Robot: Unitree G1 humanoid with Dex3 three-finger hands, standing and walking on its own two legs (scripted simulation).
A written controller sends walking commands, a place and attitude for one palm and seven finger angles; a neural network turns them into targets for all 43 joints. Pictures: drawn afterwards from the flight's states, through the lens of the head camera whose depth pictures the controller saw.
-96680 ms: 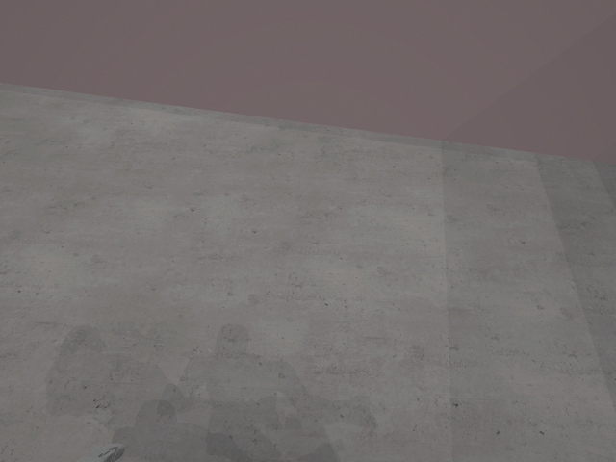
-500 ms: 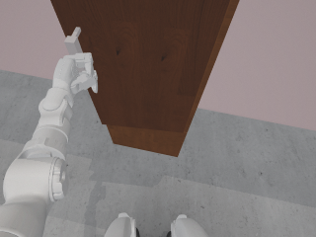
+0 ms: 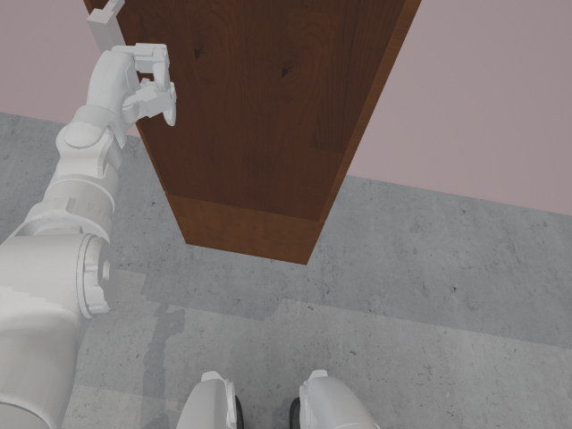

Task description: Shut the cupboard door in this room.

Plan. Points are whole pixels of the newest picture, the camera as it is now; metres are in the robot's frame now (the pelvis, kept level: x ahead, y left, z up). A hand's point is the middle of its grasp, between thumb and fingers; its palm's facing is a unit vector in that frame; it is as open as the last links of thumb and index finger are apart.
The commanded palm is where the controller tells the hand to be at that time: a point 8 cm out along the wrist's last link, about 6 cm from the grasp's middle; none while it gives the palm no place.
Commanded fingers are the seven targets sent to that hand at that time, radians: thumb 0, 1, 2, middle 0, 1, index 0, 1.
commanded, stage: push the door shut along its arc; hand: left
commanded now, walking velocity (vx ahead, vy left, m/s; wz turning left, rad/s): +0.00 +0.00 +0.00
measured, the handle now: (126, 58) +0.61 +0.17 +0.11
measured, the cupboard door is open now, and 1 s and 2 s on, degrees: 0 0 0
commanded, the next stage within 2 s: pull the fist back off the door in 0.02 s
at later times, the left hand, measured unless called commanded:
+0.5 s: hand (203, 79) +0.56 +0.06 +0.11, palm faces -0.01 -1.00 -0.03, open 3.0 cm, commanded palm +0.52 +0.13 +0.11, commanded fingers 0.00 0.90 0.90 -1.30 -1.50 -1.30 -1.50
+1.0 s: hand (186, 141) +0.46 +0.08 +0.11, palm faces -0.02 -1.00 -0.02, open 3.1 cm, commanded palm +0.44 +0.14 +0.11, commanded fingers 0.00 0.90 0.90 -1.30 -1.50 -1.30 -1.50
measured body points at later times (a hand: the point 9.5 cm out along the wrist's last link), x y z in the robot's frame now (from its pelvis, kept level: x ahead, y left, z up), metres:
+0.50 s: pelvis +0.00 -0.01 +0.00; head +0.13 -0.01 +0.43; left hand +0.56 +0.12 +0.11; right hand -0.06 -0.25 -0.11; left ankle +0.05 +0.09 -0.66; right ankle +0.01 -0.11 -0.66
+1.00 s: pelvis +0.04 -0.02 +0.04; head +0.10 -0.03 +0.48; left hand +0.45 +0.14 +0.11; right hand +0.15 -0.29 -0.08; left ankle +0.05 +0.09 -0.66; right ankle +0.01 -0.11 -0.66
